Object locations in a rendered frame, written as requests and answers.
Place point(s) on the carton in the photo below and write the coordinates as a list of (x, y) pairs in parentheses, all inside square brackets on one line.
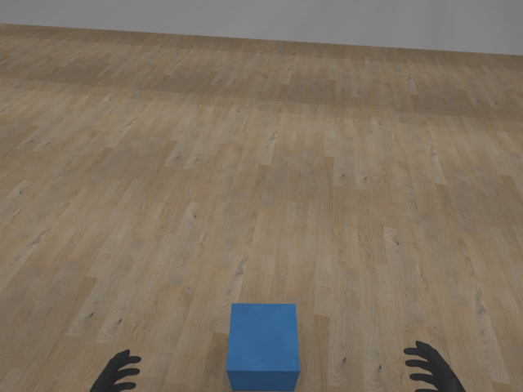
[(263, 347)]

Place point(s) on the left robot hand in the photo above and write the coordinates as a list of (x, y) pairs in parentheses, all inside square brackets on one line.
[(105, 381)]

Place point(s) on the right robot hand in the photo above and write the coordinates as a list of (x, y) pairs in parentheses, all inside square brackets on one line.
[(443, 378)]

